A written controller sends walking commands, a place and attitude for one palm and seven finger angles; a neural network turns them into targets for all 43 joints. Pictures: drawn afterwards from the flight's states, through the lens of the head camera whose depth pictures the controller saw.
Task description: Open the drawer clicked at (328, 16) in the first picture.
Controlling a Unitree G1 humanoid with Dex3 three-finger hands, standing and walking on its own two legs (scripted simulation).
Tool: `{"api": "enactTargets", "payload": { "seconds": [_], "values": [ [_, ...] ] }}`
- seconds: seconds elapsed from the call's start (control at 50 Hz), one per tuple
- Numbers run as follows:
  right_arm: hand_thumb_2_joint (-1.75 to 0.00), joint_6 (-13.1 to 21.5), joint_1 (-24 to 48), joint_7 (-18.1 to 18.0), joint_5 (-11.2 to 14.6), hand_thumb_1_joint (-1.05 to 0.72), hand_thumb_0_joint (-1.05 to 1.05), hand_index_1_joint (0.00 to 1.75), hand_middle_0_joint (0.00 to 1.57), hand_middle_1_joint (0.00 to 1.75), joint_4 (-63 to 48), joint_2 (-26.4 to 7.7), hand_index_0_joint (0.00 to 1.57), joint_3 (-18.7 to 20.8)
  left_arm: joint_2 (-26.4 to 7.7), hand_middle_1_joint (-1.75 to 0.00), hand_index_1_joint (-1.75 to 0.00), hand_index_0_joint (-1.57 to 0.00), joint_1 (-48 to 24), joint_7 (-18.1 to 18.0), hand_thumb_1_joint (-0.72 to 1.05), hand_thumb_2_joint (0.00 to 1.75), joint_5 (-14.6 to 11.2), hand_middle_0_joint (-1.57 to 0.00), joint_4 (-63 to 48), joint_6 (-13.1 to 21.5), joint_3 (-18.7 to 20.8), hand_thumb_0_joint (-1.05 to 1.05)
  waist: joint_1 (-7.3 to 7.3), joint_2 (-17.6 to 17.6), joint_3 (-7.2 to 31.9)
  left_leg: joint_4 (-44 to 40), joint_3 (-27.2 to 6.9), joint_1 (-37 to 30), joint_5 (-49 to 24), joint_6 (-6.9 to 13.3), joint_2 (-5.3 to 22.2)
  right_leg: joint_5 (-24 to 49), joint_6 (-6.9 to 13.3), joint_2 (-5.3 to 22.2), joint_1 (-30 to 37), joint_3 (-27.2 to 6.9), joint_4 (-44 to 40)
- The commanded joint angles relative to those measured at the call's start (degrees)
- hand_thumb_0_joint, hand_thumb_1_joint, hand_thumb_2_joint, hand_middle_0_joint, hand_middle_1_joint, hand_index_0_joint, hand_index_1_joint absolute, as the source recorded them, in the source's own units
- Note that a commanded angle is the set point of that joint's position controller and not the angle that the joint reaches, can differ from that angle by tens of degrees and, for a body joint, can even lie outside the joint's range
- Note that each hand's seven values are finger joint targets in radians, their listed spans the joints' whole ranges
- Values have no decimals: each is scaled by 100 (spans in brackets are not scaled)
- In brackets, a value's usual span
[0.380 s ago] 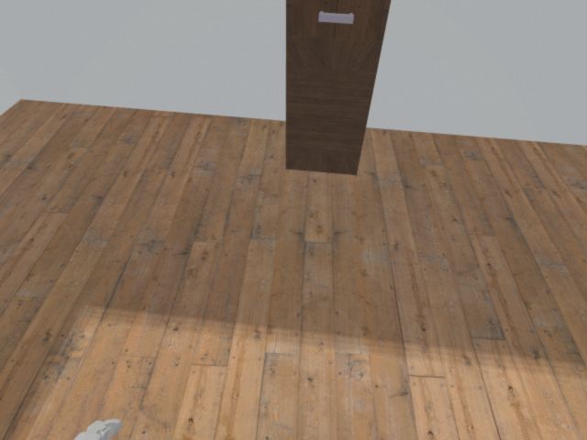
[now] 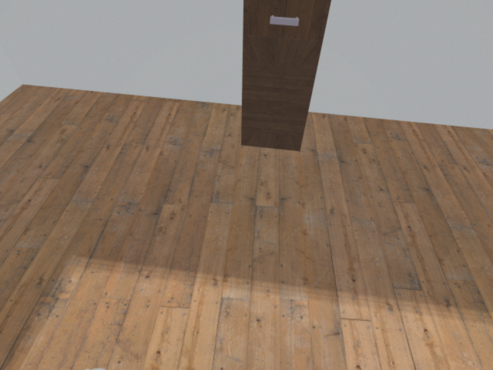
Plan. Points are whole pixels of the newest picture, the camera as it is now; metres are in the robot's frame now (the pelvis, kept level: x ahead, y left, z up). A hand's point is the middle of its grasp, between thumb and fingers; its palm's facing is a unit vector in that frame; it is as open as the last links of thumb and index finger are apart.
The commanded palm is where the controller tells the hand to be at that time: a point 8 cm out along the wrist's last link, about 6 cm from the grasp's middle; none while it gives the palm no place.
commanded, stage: stand and wait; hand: left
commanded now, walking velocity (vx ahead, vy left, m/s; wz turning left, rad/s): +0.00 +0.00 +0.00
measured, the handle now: (284, 19) +1.50 -0.07 +0.00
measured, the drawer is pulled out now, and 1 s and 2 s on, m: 0.00 0.00 0.00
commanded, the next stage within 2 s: look at it before walking up in 0.44 s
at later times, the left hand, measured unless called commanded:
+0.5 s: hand out of the picture +0.06 +0.24 -0.15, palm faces -0.02 -0.94 -0.34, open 7.4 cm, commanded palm none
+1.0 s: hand out of the picture +0.05 +0.24 -0.16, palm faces -0.03 -0.94 -0.33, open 7.4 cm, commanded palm none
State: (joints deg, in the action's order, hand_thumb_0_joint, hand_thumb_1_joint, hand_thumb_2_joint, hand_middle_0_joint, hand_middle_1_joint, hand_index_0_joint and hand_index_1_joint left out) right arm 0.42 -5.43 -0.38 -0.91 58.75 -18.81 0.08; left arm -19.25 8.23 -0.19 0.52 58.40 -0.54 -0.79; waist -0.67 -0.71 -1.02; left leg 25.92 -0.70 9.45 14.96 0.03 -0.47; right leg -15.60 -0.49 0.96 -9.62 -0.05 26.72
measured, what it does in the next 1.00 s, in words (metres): stands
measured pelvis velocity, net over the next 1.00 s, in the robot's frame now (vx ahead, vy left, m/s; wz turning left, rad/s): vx -0.01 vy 0.00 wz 0.00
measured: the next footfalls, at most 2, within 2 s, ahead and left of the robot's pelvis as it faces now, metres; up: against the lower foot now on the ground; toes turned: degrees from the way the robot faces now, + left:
none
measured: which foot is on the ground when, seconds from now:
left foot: down 0.00-1.00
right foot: down 0.00-1.00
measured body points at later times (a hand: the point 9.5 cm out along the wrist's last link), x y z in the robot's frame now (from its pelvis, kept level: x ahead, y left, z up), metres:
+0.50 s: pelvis -0.02 -0.01 +0.00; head -0.02 +0.00 +0.45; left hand +0.06 +0.29 -0.13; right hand +0.06 -0.30 -0.13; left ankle -0.01 +0.12 -0.74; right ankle -0.01 -0.12 -0.74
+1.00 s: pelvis -0.01 +0.00 +0.01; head +0.00 +0.00 +0.45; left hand +0.05 +0.29 -0.13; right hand +0.06 -0.30 -0.13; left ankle -0.01 +0.12 -0.74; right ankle -0.01 -0.12 -0.74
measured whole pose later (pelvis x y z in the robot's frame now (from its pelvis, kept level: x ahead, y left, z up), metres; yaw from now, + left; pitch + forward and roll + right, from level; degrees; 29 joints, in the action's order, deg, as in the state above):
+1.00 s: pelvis -0.01 +0.00 +0.01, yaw +0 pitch -1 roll +0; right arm 0.5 -6.7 -0.1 -0.5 64.0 -19.3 -0.1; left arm -19.7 8.3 0.0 0.5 62.5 -0.1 -0.8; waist -0.4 -0.6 -2.1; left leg 21.7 -0.8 8.7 11.6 -0.5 0.2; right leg -12.1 -0.1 0.4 -8.8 0.1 22.3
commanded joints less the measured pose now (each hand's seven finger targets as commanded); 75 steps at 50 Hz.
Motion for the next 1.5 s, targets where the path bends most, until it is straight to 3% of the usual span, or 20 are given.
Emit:
{"api": "enactTargets", "payload": {
  "seconds": [0.0, 0.58, 1.14, 1.18, 1.24, 1.28, 1.32, 1.34, 1.36, 1.4, 1.42, 1.44, 1.46, 1.48],
  "values": [
    [-90, 165, 300, -59, 20, -90, 0, 30, 20, 30, -353, -1189, 20, 259, -1189, -30, -30, -20, -305, -50, 90, 90, 10, -20, -357, 171, 296, 0, 61, 70, 422, -391, -473, -157, -1362, 231, 663, 1221, 239, 561, 47, -508, -450],
    [-90, 148, 110, -21, 36, -90, 0, 30, 20, 30, 106, -1217, 20, 206, -1206, -30, -30, -20, -286, -32, 90, 90, 13, -20, -3, 177, 259, 0, 47, 76, 117, -773, -579, -1, -677, 169, 680, 403, 224, 576, -55, -645, -888],
    [-90, 169, 155, -37, 52, -90, 0, 30, 20, 30, 134, -1244, 20, 193, -1194, -30, -30, -20, -213, -41, 90, 90, 15, -20, 62, 192, 259, 0, 46, 102, 383, -765, -546, -304, -1343, 164, 745, 1168, 203, 596, 193, -538, -792],
    [-90, 75, -228, -24, 4, -90, 0, 30, 20, 30, 293, -568, 20, 42, -521, -30, -30, -20, 157, -59, 90, 90, 16, -20, 207, 73, 128, 0, 67, 54, 450, -629, -326, -400, -675, 49, 735, 502, 140, 500, 88, -565, -702],
    [-90, 3, -438, -11, -38, -90, 0, 30, 20, 30, 244, -664, 20, 119, -511, -30, -30, -20, 284, 38, 90, 90, 73, -20, 107, -36, 186, 0, 83, 217, -100, -799, -422, -66, 1167, 156, 850, -1061, 211, 244, -580, -589, -480],
    [-90, -5, -551, -16, -55, -90, 0, 30, 20, 30, 142, -835, 20, 216, -454, -30, -30, -20, 350, 110, 90, 90, 93, -20, -48, -49, 244, 0, 110, 578, -529, -1091, -779, 95, 2091, 350, 1126, -1352, 218, -32, -1138, -423, 71],
    [-90, 44, -834, -41, -35, -90, 0, 30, 20, 30, 81, -1025, 20, 355, -264, -30, -30, -20, 308, 159, 90, 90, 92, -20, -240, -15, 282, 0, 218, 1088, -689, -1477, -1411, -217, 2179, 778, 1807, -1057, 142, -238, -1790, 131, 1304],
    [-90, 93, -986, -46, -33, -90, 0, 30, 20, 30, 61, -997, 20, 394, -178, -30, -30, -20, 183, 176, 90, 90, 86, -20, -372, 12, 298, 0, 278, 1094, -698, -1526, -1494, -516, 1625, 989, 2035, -1260, 123, -63, -2172, 100, 1695],
    [-90, 136, -1098, -50, -42, -90, 0, 30, 20, 30, 63, -947, 20, 407, -137, -30, -30, -20, 78, 195, 90, 90, 88, -20, -466, 48, 317, 0, 315, 1016, -702, -1428, -1368, -696, 1031, 1060, 2108, -1361, 114, 76, -2352, 57, 1848],
    [-90, 182, -1066, -55, -54, -90, 0, 30, 20, 30, 38, -820, 20, 409, -12, -30, -30, -20, 219, 229, 90, 90, 74, -20, -501, 124, 340, 0, 210, 836, -483, -1022, -844, -713, -47, 961, 2063, -1315, 119, 207, -1998, 168, 1527],
    [-90, 187, -938, -63, -60, -90, 0, 30, 20, 30, -6, -729, 20, 408, 92, -30, -30, -20, 496, 239, 90, 90, 70, -20, -431, 152, 370, 0, 53, 803, -355, -667, -454, -419, -387, 789, 1910, -1054, 136, 200, -1352, 260, 1070],
    [-90, 184, -717, -63, -53, -90, 0, 30, 20, 30, -38, -671, 20, 395, 132, -30, -30, -20, 1115, 246, 90, 90, 82, -20, -236, 174, 400, 0, -259, 627, -140, 87, 61, 50, -348, 528, 1597, -421, 160, 64, -363, 448, 432],
    [-90, 191, -626, -33, -12, -90, 0, 30, 20, 30, -106, -437, 20, 356, -127, -30, -30, -20, 1942, 212, 90, 90, 112, -20, 46, 234, 472, 0, -596, -226, 176, 1522, 635, 918, -29, 221, 1074, -75, 240, 222, 880, 26, -284],
    [-90, 234, -531, 17, 40, -90, 0, 30, 20, 30, -394, 116, 20, 223, -848, -30, -30, -20, 2636, 95, 90, 90, 147, -20, 238, 327, 648, 0, -775, -2361, 193, 3355, 1083, 2825, 1696, -124, 270, -228, 795, 1796, 1817, -2676, -1208]
  ]
}}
